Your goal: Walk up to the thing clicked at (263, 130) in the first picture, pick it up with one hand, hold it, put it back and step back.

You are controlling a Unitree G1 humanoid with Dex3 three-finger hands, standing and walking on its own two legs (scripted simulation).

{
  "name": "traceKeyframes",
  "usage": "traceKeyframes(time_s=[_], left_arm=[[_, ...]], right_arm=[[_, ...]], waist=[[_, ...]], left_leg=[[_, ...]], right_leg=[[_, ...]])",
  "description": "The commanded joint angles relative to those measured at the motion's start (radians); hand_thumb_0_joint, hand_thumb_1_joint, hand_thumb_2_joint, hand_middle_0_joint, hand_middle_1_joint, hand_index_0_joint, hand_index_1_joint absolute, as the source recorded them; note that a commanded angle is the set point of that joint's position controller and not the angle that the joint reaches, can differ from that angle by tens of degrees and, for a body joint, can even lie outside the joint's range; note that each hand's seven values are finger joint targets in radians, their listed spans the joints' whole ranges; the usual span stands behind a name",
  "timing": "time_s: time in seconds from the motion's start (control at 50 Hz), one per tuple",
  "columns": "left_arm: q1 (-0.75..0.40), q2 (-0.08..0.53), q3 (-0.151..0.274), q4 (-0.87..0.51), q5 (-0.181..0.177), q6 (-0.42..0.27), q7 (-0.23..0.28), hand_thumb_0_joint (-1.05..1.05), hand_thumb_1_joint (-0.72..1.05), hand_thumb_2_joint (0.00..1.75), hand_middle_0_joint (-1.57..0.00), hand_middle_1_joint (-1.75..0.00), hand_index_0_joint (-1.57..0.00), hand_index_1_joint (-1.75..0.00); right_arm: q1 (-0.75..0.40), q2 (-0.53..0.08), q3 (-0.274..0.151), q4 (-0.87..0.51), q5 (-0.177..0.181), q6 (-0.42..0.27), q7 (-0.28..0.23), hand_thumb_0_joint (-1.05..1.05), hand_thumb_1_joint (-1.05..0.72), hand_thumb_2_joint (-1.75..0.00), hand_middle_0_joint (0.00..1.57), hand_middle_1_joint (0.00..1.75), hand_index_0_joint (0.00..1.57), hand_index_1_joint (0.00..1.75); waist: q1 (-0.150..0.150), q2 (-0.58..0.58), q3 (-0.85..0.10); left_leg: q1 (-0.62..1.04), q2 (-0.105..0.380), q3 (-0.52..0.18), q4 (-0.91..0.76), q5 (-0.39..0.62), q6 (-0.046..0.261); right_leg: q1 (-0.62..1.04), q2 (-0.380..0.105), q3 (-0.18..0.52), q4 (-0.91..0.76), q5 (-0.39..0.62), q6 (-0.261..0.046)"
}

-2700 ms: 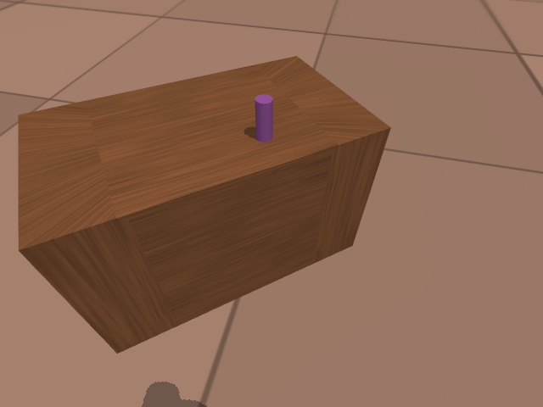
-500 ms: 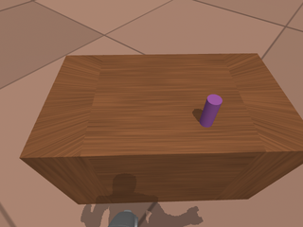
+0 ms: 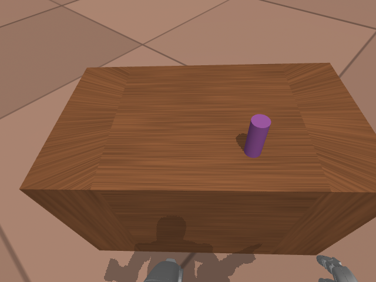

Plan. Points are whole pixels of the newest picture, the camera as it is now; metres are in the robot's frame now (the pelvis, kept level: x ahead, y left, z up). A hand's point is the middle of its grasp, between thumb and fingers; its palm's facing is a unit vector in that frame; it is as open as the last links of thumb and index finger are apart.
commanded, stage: walk up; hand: right
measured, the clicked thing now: (256, 137) +0.50 -0.15 -0.03
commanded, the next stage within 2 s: stand in 1.84 s
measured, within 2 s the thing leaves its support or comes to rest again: neither
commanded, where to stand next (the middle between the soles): +0.06 +0.05 m, yaw +0 degrees
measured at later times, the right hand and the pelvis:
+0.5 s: hand out of the picture +0.10 -0.22 -0.14, palm faces -0.08 +0.93 -0.35, open 7.4 cm; pelvis -0.02 +0.03 +0.01, yaw +4 degrees
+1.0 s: hand out of the picture +0.11 -0.21 -0.11, palm faces -0.06 +0.93 -0.36, open 7.4 cm; pelvis +0.00 +0.04 +0.03, yaw +3 degrees
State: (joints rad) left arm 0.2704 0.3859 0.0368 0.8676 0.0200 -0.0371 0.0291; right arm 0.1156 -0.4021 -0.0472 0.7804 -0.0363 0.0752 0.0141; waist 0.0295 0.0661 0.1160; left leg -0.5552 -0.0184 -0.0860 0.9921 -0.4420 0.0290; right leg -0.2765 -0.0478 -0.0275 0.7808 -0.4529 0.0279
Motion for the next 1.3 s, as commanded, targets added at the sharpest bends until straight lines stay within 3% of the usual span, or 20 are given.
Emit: traceKeyframes(time_s=[0.0, 0.06, 0.12, 0.18, 0.2, 0.22, 0.24, 0.26, 0.28, 0.32, 0.42, 0.44, 0.48, 0.5, 0.52, 0.56, 0.64, 0.68, 0.8, 1.28], left_arm=[[-0.027, 0.337, 0.106, -0.069, 0.009, -0.032, 0.050, 0.00, 0.90, 0.90, -0.20, -0.30, -0.20, -0.30], [0.055, 0.315, 0.100, -0.056, 0.020, -0.043, 0.044, 0.00, 0.90, 0.90, -0.20, -0.30, -0.20, -0.30], [0.072, 0.309, 0.103, -0.067, 0.028, -0.035, 0.022, 0.00, 0.90, 0.90, -0.20, -0.30, -0.20, -0.30], [0.008, 0.315, 0.094, -0.094, 0.006, -0.012, 0.002, 0.00, 0.90, 0.90, -0.20, -0.30, -0.20, -0.30], [0.039, 0.264, 0.074, -0.092, 0.002, -0.003, -0.001, 0.00, 0.90, 0.90, -0.20, -0.30, -0.20, -0.30], [0.075, 0.197, 0.049, -0.096, -0.007, -0.002, -0.001, 0.00, 0.90, 0.90, -0.20, -0.30, -0.20, -0.30], [0.053, 0.149, 0.031, -0.109, -0.020, 0.002, 0.002, 0.00, 0.90, 0.90, -0.20, -0.30, -0.20, -0.30], [0.002, 0.265, 0.059, -0.084, -0.010, 0.004, 0.015, 0.00, 0.90, 0.90, -0.20, -0.30, -0.20, -0.30], [-0.010, 0.298, 0.062, -0.069, -0.011, 0.002, 0.015, 0.00, 0.90, 0.90, -0.20, -0.30, -0.20, -0.30], [0.046, 0.262, 0.062, -0.023, -0.018, 0.001, -0.002, 0.00, 0.90, 0.90, -0.20, -0.30, -0.20, -0.30], [0.124, 0.210, 0.064, 0.056, -0.004, -0.008, -0.006, 0.00, 0.90, 0.90, -0.20, -0.30, -0.20, -0.30], [0.112, 0.230, 0.068, 0.056, 0.005, -0.012, -0.002, 0.00, 0.90, 0.90, -0.20, -0.30, -0.20, -0.30], [-0.020, 0.345, 0.084, 0.019, 0.021, -0.019, -0.004, 0.00, 0.90, 0.90, -0.20, -0.30, -0.20, -0.30], [-0.110, 0.357, 0.082, -0.004, 0.024, -0.013, -0.009, 0.00, 0.90, 0.90, -0.20, -0.30, -0.20, -0.30], [-0.176, 0.312, 0.072, -0.016, 0.017, -0.010, -0.013, 0.00, 0.90, 0.90, -0.20, -0.30, -0.20, -0.30], [-0.168, 0.233, 0.048, 0.000, 0.003, -0.011, -0.014, 0.00, 0.90, 0.90, -0.20, -0.30, -0.20, -0.30], [-0.096, 0.194, 0.030, 0.054, -0.016, -0.005, -0.028, 0.00, 0.90, 0.90, -0.20, -0.30, -0.20, -0.30], [-0.111, 0.199, 0.030, 0.080, -0.015, -0.009, -0.024, 0.00, 0.90, 0.90, -0.20, -0.30, -0.20, -0.30], [-0.154, 0.199, 0.016, 0.118, -0.029, -0.011, -0.019, 0.00, 0.90, 0.90, -0.20, -0.30, -0.20, -0.30], [-0.265, 0.186, 0.012, 0.229, -0.012, 0.001, -0.027, 0.00, 0.90, 0.90, -0.20, -0.30, -0.20, -0.30]], right_arm=[[-0.013, -0.212, -0.093, -0.068, 0.007, -0.027, 0.011, 0.00, -0.90, -0.90, 0.20, 0.30, 0.20, 0.30], [-0.015, -0.162, -0.074, -0.061, 0.017, -0.037, 0.021, 0.00, -0.90, -0.90, 0.20, 0.30, 0.20, 0.30], [-0.055, -0.142, -0.066, -0.050, 0.019, -0.059, 0.026, 0.00, -0.90, -0.90, 0.20, 0.30, 0.20, 0.30], [0.065, -0.156, -0.078, 0.016, 0.018, -0.081, 0.017, 0.00, -0.90, -0.90, 0.20, 0.30, 0.20, 0.30], [0.114, -0.190, -0.090, 0.051, 0.011, -0.087, 0.009, 0.00, -0.90, -0.90, 0.20, 0.30, 0.20, 0.30], [0.148, -0.239, -0.103, 0.058, 0.000, -0.094, 0.000, 0.00, -0.90, -0.90, 0.20, 0.30, 0.20, 0.30], [0.121, -0.311, -0.107, 0.031, -0.002, -0.099, -0.006, 0.00, -0.90, -0.90, 0.20, 0.30, 0.20, 0.30], [0.118, -0.388, -0.121, 0.038, 0.021, -0.092, -0.001, 0.00, -0.90, -0.90, 0.20, 0.30, 0.20, 0.30], [0.065, -0.370, -0.117, 0.033, 0.019, -0.084, -0.003, 0.00, -0.90, -0.90, 0.20, 0.30, 0.20, 0.30], [-0.020, -0.257, -0.071, 0.014, 0.013, -0.086, -0.008, 0.00, -0.90, -0.90, 0.20, 0.30, 0.20, 0.30], [-0.047, -0.220, -0.046, 0.043, 0.025, -0.077, -0.002, 0.00, -0.90, -0.90, 0.20, 0.30, 0.20, 0.30], [-0.037, -0.172, -0.032, 0.044, 0.033, -0.073, -0.004, 0.00, -0.90, -0.90, 0.20, 0.30, 0.20, 0.30], [-0.012, -0.148, -0.032, 0.066, 0.033, -0.065, -0.012, 0.00, -0.90, -0.90, 0.20, 0.30, 0.20, 0.30], [0.020, -0.198, -0.052, 0.102, 0.028, -0.065, -0.018, 0.00, -0.90, -0.90, 0.20, 0.30, 0.20, 0.30], [0.079, -0.204, -0.054, 0.134, 0.033, -0.074, -0.014, 0.00, -0.90, -0.90, 0.20, 0.30, 0.20, 0.30], [0.082, -0.161, -0.038, 0.160, 0.040, -0.094, -0.008, 0.00, -0.90, -0.90, 0.20, 0.30, 0.20, 0.30], [-0.009, -0.198, -0.026, 0.152, 0.024, -0.115, -0.018, 0.00, -0.90, -0.90, 0.20, 0.30, 0.20, 0.30], [-0.035, -0.197, -0.017, 0.175, 0.026, -0.114, -0.012, 0.00, -0.90, -0.90, 0.20, 0.30, 0.20, 0.30], [-0.031, -0.188, -0.003, 0.228, 0.033, -0.127, -0.021, 0.00, -0.90, -0.90, 0.20, 0.30, 0.20, 0.30], [-0.105, -0.157, 0.001, 0.309, 0.030, -0.106, -0.015, 0.00, -0.90, -0.90, 0.20, 0.30, 0.20, 0.30]], waist=[[-0.041, -0.135, 0.013], [0.009, -0.222, -0.047], [0.046, -0.306, -0.100], [-0.026, -0.295, -0.159], [-0.039, -0.165, -0.194], [-0.060, -0.014, -0.238], [-0.056, 0.176, -0.228], [-0.083, 0.152, -0.201], [-0.059, 0.115, -0.121], [-0.020, 0.077, -0.072], [0.029, 0.093, -0.102], [0.028, 0.014, -0.098], [-0.002, -0.215, -0.021], [-0.027, -0.207, 0.024], [-0.075, -0.162, 0.032], [-0.072, -0.130, -0.015], [-0.009, -0.079, -0.105], [0.004, -0.046, -0.093], [-0.010, 0.011, -0.198], [-0.031, -0.081, -0.128]], left_leg=[[-0.111, 0.003, -0.104, 0.231, -0.018, -0.026], [-0.064, -0.003, -0.019, 0.047, 0.053, -0.030], [0.027, 0.020, 0.080, -0.204, 0.020, -0.034], [0.312, -0.019, 0.159, -0.462, 0.142, -0.022], [0.445, -0.033, 0.124, -0.506, 0.164, -0.006], [0.567, 0.089, -0.094, -0.539, 0.147, 0.057], [0.557, 0.296, -0.444, -0.622, 0.060, 0.149], [0.372, 0.382, -0.549, -0.658, -0.079, 0.271], [0.264, 0.365, -0.494, -0.671, -0.162, 0.286], [0.222, 0.232, -0.248, -0.614, -0.112, 0.180], [0.080, 0.181, -0.133, -0.489, -0.037, 0.103], [0.061, 0.147, -0.090, -0.419, -0.075, 0.066], [0.074, 0.001, 0.043, -0.152, -0.125, -0.005], [0.189, 0.035, 0.024, -0.078, -0.129, -0.018], [0.281, 0.059, 0.033, -0.163, -0.050, -0.018], [0.318, 0.042, 0.022, -0.400, 0.133, 0.006], [0.272, 0.156, -0.166, -0.585, 0.031, 0.051], [0.185, 0.154, -0.149, -0.604, 0.031, 0.037], [0.350, 0.134, -0.043, -0.561, 0.493, 0.017], [0.411, 0.121, -0.007, -0.699, 0.315, -0.011]], right_leg=[[-0.003, -0.315, 0.262, -0.308, 0.593, -0.273], [0.113, -0.196, 0.130, -0.252, 0.628, -0.192], [0.169, -0.179, 0.088, -0.236, 0.479, -0.193], [0.036, -0.185, 0.071, -0.115, 0.393, -0.183], [-0.041, -0.146, 0.035, 0.025, 0.338, -0.153], [-0.174, -0.105, 0.010, 0.193, 0.242, -0.100], [-0.352, 0.014, -0.022, 0.237, -0.120, -0.052], [-0.246, -0.019, 0.057, 0.267, -0.233, -0.059], [-0.223, -0.045, 0.067, 0.259, -0.217, -0.062], [-0.181, -0.050, 0.070, 0.140, -0.116, -0.058], [0.107, 0.033, -0.026, -0.212, 0.114, -0.063], [0.122, 0.001, 0.047, -0.306, 0.083, -0.075], [-0.115, -0.287, 0.504, -0.574, -0.361, -0.198], [-0.272, -0.341, 0.534, -0.585, -0.414, -0.252], [-0.297, -0.289, 0.422, -0.529, -0.343, -0.234], [-0.184, -0.134, 0.195, -0.411, -0.068, -0.127], [-0.043, -0.036, 0.105, -0.294, 0.095, -0.072], [0.081, -0.039, 0.098, -0.319, 0.087, -0.076], [0.146, -0.073, 0.075, -0.313, 0.434, -0.072], [0.161, -0.082, 0.082, -0.504, 0.303, -0.039]])
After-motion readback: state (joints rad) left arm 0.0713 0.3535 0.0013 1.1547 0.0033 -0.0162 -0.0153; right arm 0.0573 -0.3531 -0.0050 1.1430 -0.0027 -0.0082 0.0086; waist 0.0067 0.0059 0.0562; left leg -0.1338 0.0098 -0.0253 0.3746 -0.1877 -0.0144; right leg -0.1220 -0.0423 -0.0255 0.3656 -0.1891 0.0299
